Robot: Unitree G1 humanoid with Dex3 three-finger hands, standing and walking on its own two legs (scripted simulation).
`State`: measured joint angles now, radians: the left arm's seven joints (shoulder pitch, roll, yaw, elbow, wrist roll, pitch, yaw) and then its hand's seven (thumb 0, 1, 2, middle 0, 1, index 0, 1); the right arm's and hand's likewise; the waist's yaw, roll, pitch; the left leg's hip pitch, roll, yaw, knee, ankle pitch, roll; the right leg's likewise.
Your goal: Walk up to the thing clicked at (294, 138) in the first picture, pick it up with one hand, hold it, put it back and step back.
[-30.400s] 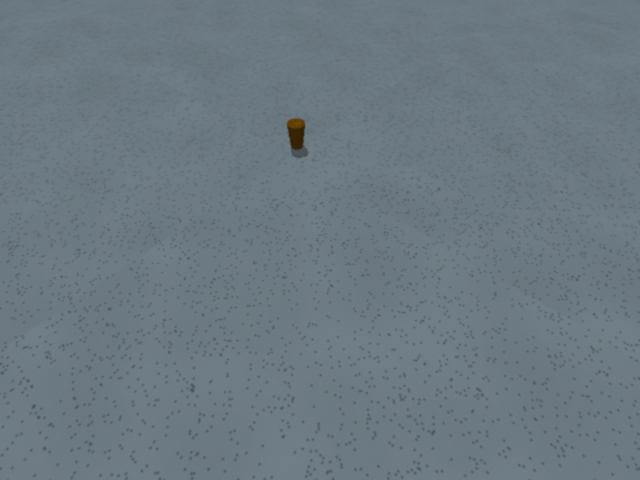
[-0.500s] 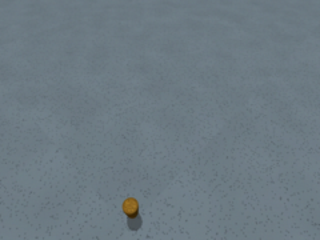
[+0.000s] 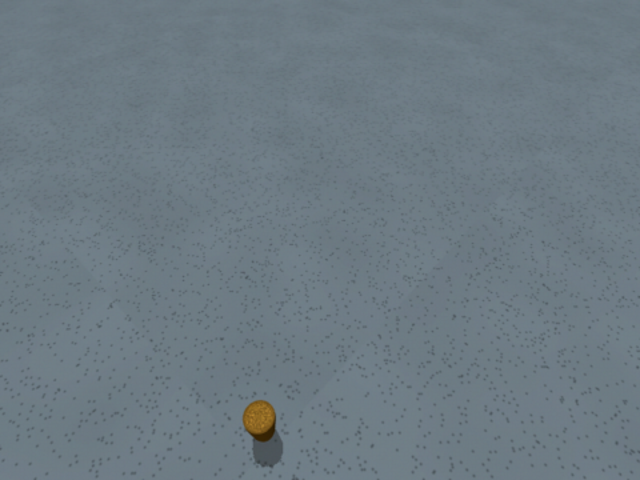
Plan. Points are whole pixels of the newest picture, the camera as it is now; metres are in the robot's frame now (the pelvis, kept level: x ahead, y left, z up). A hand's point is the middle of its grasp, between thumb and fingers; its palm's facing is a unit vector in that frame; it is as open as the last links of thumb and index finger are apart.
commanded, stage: stand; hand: left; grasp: from the side
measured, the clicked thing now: (261, 424) +0.39 +0.19 -0.71
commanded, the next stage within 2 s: step back in 0.16 s
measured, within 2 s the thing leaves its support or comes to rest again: neither
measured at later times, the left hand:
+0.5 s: hand out of the picture +0.06 +0.28 -0.17, palm faces -0.01 -0.92 -0.40, open 7.4 cm
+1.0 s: hand out of the picture -0.02 +0.30 -0.18, palm faces -0.08 -0.91 -0.40, open 7.4 cm
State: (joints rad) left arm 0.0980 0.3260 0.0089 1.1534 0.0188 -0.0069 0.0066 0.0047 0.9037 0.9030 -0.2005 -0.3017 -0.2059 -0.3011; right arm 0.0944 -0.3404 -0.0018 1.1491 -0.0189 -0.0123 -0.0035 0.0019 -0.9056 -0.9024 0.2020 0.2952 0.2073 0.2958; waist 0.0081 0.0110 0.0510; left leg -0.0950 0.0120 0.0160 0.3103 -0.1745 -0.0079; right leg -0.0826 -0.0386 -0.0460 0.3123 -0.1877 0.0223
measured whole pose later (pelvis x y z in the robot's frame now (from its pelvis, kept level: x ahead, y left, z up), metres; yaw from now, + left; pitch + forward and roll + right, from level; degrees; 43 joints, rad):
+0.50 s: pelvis -0.05 +0.01 -0.03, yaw +1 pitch -2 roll +0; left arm 0.05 0.38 0.06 0.96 0.03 0.04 0.01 0.01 0.90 0.90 -0.20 -0.30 -0.21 -0.30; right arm 0.08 -0.42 -0.06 0.97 0.01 0.06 0.02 0.00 -0.91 -0.90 0.20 0.29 0.21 0.30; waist -0.01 0.00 0.17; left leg -0.39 -0.05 -0.04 0.90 -0.47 0.05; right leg -0.34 -0.07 -0.04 0.65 -0.28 0.01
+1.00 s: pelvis -0.14 +0.04 -0.03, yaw -3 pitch -3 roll -2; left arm 0.12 0.36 0.08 0.88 0.03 0.04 0.01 0.01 0.90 0.90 -0.20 -0.30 -0.21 -0.30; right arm 0.12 -0.38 -0.04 0.86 -0.01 0.04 -0.01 0.00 -0.90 -0.90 0.21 0.30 0.21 0.30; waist -0.02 0.05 0.20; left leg -0.38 0.04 0.04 0.75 -0.32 0.03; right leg -0.26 0.05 0.03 0.66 -0.35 -0.01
